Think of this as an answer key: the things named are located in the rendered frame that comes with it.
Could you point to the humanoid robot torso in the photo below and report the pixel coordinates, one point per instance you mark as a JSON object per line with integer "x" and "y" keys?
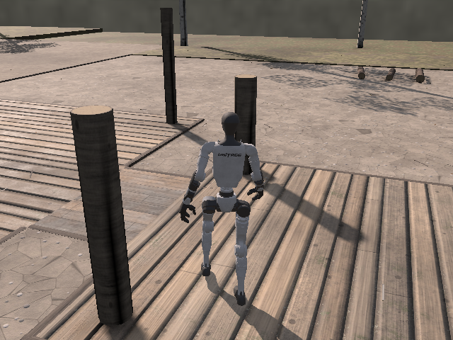
{"x": 227, "y": 169}

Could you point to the robot left thigh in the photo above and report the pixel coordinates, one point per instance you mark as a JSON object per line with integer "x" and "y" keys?
{"x": 209, "y": 205}

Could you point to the right robot hand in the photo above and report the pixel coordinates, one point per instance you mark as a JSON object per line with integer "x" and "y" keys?
{"x": 260, "y": 193}

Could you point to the robot left upper arm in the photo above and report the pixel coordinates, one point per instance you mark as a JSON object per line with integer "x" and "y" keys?
{"x": 202, "y": 161}

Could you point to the left robot forearm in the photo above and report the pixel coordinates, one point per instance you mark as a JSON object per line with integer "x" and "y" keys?
{"x": 192, "y": 188}

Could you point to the left robot hand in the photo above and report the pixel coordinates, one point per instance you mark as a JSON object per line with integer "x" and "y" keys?
{"x": 183, "y": 213}

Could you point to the robot right upper arm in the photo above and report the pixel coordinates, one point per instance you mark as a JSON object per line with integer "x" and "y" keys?
{"x": 254, "y": 161}

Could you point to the right robot forearm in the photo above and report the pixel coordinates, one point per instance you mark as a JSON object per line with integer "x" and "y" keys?
{"x": 259, "y": 184}

